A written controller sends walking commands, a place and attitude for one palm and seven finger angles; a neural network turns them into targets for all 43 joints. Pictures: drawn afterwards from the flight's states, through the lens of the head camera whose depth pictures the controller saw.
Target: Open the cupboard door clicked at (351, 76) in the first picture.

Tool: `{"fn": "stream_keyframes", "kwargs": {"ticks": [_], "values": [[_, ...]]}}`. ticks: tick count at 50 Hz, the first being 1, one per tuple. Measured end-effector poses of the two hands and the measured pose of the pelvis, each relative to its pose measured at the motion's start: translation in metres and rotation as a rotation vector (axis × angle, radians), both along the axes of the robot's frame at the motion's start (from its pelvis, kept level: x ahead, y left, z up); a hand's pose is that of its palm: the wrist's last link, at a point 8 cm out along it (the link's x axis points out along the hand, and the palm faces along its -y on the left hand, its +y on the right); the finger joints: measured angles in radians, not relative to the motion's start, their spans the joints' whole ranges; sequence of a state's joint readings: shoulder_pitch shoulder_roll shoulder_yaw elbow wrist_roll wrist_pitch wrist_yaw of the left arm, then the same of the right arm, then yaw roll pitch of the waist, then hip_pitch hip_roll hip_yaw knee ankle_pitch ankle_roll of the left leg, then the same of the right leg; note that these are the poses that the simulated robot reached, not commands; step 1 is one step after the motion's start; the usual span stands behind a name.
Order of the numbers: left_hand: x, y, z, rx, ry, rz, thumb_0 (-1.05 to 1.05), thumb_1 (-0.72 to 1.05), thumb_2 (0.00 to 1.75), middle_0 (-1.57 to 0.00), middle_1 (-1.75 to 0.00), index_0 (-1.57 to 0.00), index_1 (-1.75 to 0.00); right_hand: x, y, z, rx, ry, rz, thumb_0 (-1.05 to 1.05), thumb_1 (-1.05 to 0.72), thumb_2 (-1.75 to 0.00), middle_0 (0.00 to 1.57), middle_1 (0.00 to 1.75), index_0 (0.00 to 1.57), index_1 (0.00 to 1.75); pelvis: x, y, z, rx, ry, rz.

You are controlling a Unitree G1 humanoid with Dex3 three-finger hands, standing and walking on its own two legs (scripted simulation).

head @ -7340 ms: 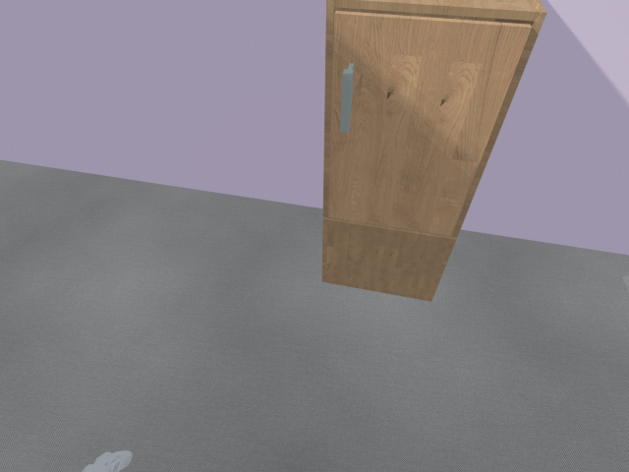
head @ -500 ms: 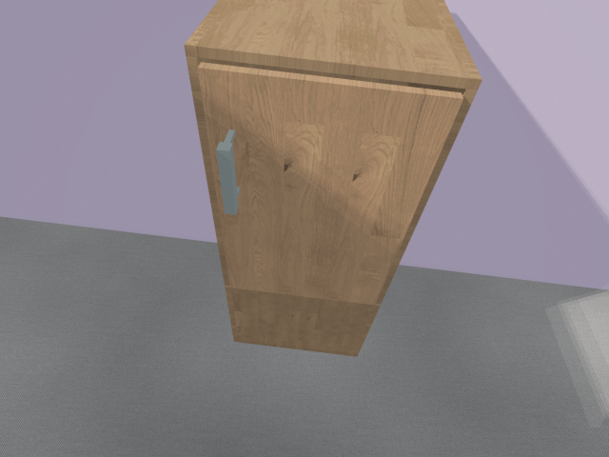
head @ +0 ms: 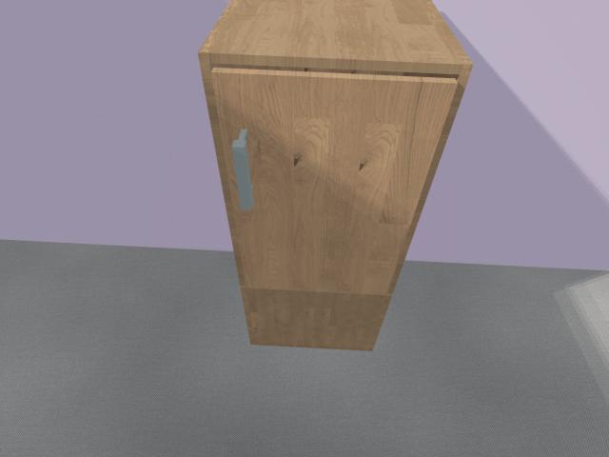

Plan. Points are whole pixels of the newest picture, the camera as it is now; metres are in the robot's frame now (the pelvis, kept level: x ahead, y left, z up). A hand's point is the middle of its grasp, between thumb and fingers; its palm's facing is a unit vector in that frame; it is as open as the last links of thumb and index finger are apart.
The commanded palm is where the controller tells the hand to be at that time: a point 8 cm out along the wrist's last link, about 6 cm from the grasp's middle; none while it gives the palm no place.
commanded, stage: come to a stop and stand still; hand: left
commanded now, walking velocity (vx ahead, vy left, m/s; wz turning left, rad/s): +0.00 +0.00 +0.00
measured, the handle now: (245, 170) +0.58 +0.15 +0.05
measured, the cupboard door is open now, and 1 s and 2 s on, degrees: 0 0 0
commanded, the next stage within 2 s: none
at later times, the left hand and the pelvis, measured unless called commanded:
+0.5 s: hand out of the picture -0.07 +0.20 -0.17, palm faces +0.10 -0.98 -0.18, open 7.4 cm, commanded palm none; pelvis -0.04 +0.04 +0.01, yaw +2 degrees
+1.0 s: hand out of the picture -0.02 +0.19 -0.17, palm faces +0.09 -0.98 -0.15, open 7.4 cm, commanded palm none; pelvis +0.00 +0.03 +0.01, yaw +3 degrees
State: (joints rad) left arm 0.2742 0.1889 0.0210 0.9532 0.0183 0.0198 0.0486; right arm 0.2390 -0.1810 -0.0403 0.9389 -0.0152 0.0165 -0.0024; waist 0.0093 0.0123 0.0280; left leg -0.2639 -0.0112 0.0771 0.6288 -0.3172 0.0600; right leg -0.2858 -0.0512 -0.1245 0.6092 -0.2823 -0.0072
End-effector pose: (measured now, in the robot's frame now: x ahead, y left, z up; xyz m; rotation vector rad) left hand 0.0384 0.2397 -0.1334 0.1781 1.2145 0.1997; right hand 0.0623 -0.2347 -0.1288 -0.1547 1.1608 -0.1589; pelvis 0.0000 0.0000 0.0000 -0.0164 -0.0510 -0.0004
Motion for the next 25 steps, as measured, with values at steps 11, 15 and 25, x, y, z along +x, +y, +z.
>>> {"fn": "stream_keyframes", "kwargs": {"ticks": [11,15,25], "values": [[-0.014,0.028,0.011,-0.014,-0.024,-0.033,0.00,0.90,0.90,-0.19,-0.30,-0.20,-0.30,-0.070,0.033,-0.002,0.016,0.115,0.003,0.01,-0.92,-0.90,0.20,0.30,0.20,0.30,-0.029,0.028,0.008,-0.002,0.007,0.009],[-0.039,0.028,0.007,-0.030,0.029,-0.011,0.00,0.90,0.90,-0.19,-0.30,-0.20,-0.30,-0.081,0.038,-0.004,0.018,0.147,0.006,0.01,-0.92,-0.90,0.21,0.30,0.20,0.30,-0.034,0.033,0.008,-0.006,0.008,0.016],[-0.118,0.013,-0.003,-0.075,0.197,0.086,0.00,0.90,0.90,-0.19,-0.30,-0.20,-0.30,-0.065,0.039,-0.005,0.007,0.144,0.041,0.01,-0.91,-0.90,0.21,0.30,0.20,0.30,-0.038,0.035,0.006,-0.006,0.001,0.036]]}}
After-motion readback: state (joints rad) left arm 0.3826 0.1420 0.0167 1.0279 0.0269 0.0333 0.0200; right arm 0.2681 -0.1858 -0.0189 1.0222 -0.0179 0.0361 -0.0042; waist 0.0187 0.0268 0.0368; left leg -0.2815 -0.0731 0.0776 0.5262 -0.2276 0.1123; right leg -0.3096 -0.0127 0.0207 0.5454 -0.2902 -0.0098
